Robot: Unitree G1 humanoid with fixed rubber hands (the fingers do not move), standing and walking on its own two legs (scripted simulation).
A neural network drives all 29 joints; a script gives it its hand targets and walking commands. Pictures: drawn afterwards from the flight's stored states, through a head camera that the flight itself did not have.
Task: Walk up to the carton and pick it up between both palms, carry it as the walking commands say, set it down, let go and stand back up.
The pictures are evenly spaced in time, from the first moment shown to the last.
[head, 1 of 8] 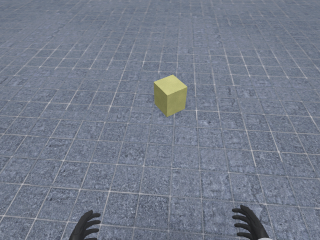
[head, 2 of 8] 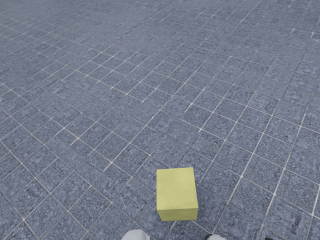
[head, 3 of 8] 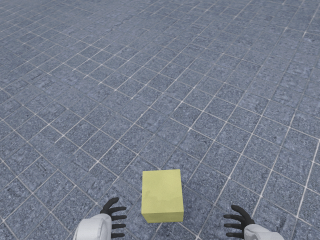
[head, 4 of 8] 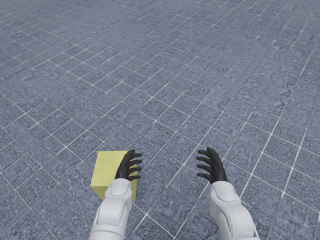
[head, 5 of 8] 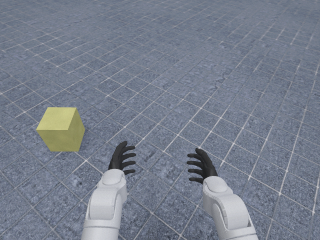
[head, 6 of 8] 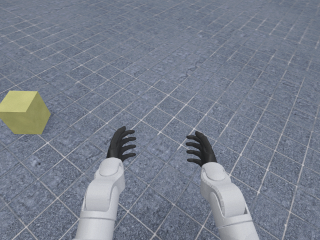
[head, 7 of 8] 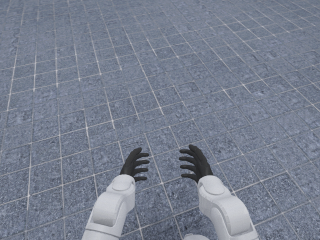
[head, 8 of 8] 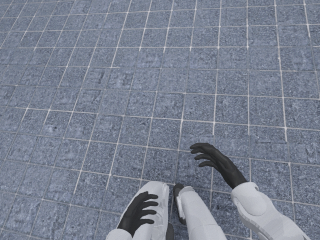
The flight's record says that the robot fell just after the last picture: no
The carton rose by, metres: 0.00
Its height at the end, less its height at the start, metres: +0.00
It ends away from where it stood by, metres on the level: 0.00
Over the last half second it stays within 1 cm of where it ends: yes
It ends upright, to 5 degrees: yes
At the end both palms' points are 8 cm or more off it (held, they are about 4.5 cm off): yes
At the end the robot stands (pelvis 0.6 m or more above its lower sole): yes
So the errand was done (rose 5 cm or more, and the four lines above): no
